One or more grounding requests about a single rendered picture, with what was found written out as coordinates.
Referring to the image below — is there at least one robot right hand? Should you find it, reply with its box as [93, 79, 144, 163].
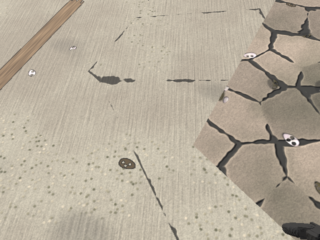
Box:
[282, 222, 320, 240]

